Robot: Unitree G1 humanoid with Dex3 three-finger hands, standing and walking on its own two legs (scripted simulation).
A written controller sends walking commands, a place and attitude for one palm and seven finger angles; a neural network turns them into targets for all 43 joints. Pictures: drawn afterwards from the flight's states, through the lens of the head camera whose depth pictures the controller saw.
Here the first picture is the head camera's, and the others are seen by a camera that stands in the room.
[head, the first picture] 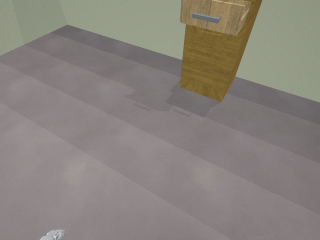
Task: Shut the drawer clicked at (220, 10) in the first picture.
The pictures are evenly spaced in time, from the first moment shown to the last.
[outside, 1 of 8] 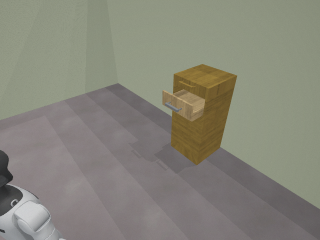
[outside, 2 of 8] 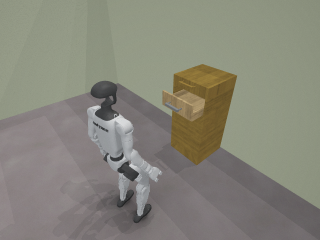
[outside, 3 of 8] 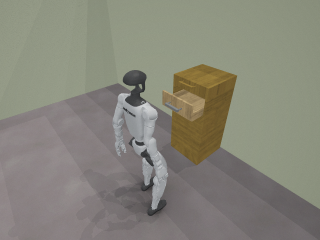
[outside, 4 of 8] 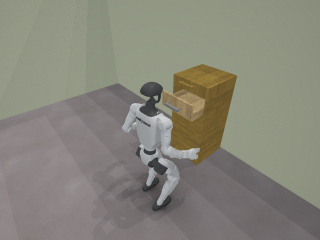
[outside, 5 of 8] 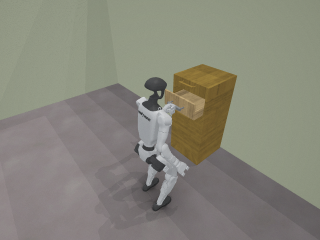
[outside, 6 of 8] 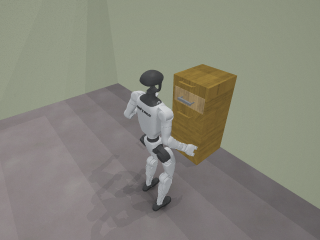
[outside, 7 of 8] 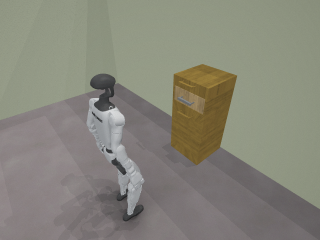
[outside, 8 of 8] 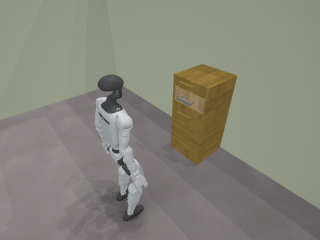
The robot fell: no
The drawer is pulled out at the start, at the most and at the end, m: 0.17 0.17 0.00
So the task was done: yes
